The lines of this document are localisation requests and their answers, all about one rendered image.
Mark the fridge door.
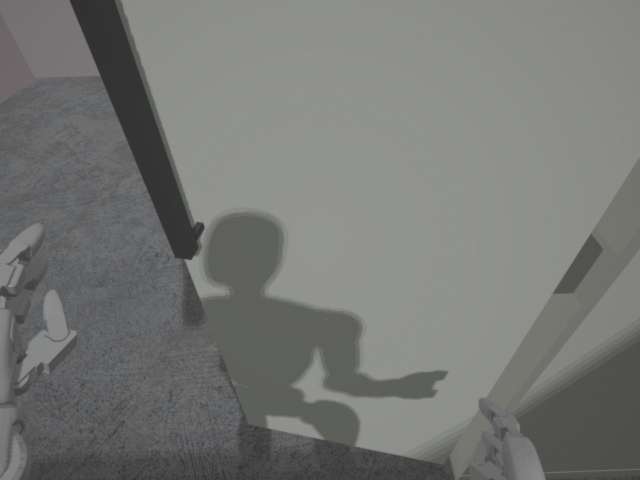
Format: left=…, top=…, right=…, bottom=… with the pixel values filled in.
left=115, top=0, right=640, bottom=465

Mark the handle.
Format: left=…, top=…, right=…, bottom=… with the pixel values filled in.
left=70, top=0, right=205, bottom=260

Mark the right robot hand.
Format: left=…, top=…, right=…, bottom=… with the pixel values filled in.
left=469, top=398, right=546, bottom=480

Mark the left robot hand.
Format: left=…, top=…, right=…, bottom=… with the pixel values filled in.
left=0, top=223, right=77, bottom=406

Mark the robot left forearm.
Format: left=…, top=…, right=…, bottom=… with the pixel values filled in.
left=0, top=404, right=31, bottom=480

